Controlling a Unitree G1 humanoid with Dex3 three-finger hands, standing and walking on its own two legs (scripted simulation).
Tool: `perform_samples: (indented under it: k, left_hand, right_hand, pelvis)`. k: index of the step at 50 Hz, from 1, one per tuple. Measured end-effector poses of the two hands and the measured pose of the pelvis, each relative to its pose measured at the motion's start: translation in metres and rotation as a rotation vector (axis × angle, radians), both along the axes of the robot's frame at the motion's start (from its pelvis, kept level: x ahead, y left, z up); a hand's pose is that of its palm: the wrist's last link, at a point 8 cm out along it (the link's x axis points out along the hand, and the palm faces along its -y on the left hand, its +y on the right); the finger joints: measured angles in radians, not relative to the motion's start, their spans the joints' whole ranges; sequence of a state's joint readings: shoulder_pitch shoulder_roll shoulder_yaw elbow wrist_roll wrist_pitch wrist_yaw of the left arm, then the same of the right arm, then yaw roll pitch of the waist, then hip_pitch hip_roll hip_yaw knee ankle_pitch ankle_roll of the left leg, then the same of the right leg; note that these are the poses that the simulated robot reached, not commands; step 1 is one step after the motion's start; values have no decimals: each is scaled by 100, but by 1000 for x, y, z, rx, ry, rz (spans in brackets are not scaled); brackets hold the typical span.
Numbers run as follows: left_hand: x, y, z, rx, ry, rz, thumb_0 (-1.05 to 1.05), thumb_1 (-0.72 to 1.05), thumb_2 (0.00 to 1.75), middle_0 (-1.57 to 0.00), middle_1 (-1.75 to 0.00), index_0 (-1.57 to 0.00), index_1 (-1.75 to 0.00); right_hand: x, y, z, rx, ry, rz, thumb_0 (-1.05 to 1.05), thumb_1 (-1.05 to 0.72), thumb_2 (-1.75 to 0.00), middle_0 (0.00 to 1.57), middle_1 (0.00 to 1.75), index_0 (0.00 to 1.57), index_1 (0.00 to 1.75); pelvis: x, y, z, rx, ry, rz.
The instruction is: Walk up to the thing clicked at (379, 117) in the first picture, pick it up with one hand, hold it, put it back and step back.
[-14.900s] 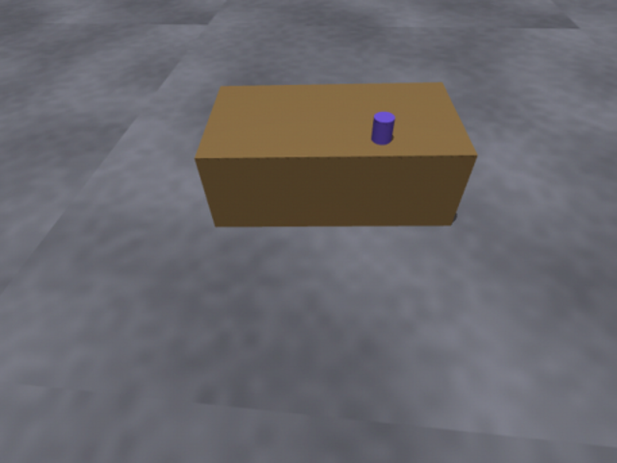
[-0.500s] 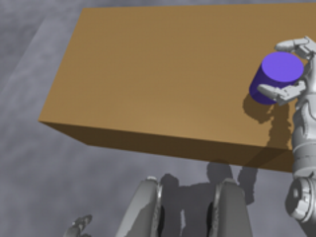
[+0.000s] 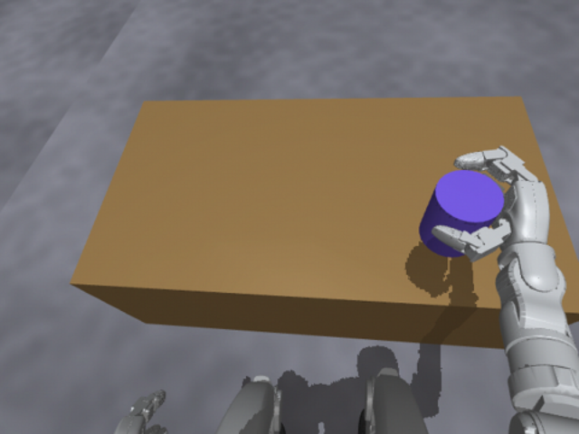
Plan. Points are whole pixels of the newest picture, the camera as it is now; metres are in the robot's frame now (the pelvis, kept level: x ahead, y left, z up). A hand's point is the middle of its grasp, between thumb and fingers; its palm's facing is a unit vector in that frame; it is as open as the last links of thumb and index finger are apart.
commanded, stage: lift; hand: right
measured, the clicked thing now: (457, 215) +0.42 -0.19 +0.01
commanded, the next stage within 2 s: hold in 0.90 s
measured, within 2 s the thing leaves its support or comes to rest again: neither
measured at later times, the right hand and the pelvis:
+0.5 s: hand (487, 207) +0.38 -0.19 +0.10, palm faces +0.08 +1.00 +0.00, open 11.2 cm; pelvis +0.01 +0.00 +0.05, yaw -1 degrees
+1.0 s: hand (489, 208) +0.36 -0.18 +0.12, palm faces +0.08 +1.00 +0.01, open 11.2 cm; pelvis +0.02 +0.00 +0.07, yaw -1 degrees
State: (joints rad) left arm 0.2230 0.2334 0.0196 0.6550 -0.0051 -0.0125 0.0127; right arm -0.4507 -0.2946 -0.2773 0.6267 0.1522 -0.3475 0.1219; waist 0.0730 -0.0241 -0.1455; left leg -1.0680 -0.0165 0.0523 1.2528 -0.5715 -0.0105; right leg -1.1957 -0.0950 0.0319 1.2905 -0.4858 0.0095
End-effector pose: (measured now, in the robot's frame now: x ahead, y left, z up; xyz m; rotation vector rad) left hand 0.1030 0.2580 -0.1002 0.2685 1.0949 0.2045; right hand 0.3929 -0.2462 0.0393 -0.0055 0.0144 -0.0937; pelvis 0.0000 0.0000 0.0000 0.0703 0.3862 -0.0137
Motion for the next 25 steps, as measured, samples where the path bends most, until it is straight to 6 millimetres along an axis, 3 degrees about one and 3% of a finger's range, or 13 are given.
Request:
perform_samples:
  k: [12, 25]
  left_hand:
    - [18, -4, 38, 6, -71, -29, 0, 90, 89, -19, -28, -19, -29]
    - [22, -11, 54, -23, -80, -27, 1, 91, 88, -18, -29, -19, -28]
  right_hand:
    - [-26, 3, 36, 4, -6, 6, 1, 59, -107, 69, 106, 69, 107]
    - [-40, 9, 60, 3, -13, 11, 1, 59, -107, 70, 106, 69, 107]
  pelvis:
    - [6, -2, 33, -12, -90, -13]
    - [14, -2, 54, -27, -148, -14]
